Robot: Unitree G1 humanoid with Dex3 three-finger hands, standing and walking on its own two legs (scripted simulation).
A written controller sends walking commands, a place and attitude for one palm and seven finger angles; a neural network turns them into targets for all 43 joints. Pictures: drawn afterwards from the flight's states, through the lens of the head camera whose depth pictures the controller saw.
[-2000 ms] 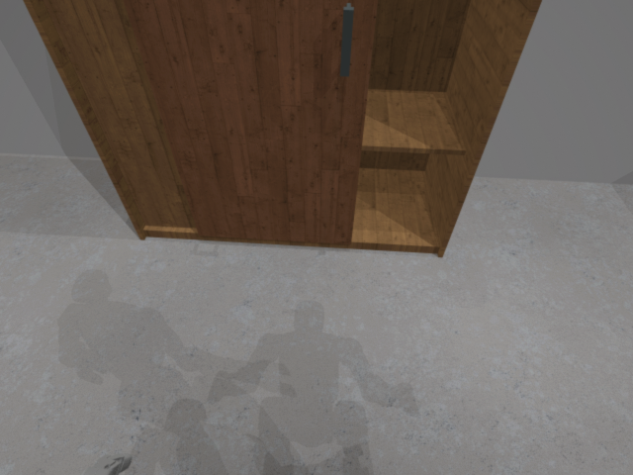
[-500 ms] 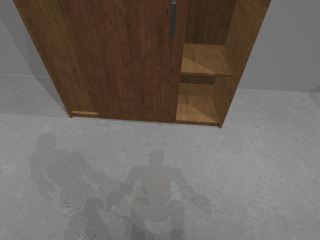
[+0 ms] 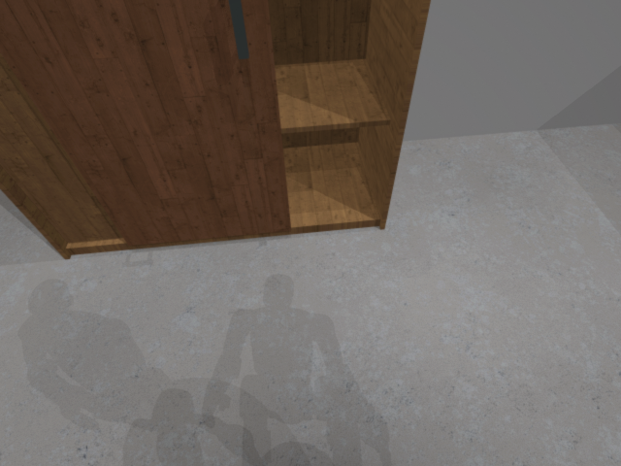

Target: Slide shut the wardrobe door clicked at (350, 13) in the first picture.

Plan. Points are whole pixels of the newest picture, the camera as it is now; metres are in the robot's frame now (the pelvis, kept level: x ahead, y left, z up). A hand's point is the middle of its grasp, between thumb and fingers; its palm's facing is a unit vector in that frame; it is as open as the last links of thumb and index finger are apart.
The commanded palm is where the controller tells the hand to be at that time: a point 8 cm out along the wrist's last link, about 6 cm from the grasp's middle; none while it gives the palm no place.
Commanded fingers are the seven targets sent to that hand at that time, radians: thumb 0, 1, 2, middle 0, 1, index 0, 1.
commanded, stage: walk to a spot facing it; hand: left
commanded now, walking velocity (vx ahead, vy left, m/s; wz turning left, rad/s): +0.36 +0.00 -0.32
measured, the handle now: (238, 17) +0.99 +0.23 +0.12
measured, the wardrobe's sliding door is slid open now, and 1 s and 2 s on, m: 0.37 0.37 0.37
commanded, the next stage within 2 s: turn to face it in 0.30 s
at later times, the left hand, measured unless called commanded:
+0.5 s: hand (181, 427) +0.20 +0.23 -0.18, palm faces -0.07 -0.98 -0.16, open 7.4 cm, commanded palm none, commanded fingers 0.00 0.90 0.90 -0.20 -0.30 -0.20 -0.30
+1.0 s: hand (220, 304) +0.39 +0.20 -0.13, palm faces +0.00 -0.98 -0.22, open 7.3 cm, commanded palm none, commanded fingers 0.00 0.90 0.90 -0.20 -0.30 -0.20 -0.30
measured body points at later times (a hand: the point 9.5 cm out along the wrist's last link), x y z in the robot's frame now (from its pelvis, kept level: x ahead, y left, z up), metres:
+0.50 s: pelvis +0.22 +0.05 +0.00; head +0.24 +0.07 +0.45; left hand +0.20 +0.28 -0.16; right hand +0.30 -0.19 -0.12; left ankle +0.30 +0.12 -0.72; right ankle +0.05 -0.06 -0.64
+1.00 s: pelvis +0.28 +0.03 +0.02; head +0.29 +0.01 +0.47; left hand +0.39 +0.25 -0.11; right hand +0.25 -0.19 -0.15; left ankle +0.29 +0.12 -0.69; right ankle +0.28 -0.07 -0.72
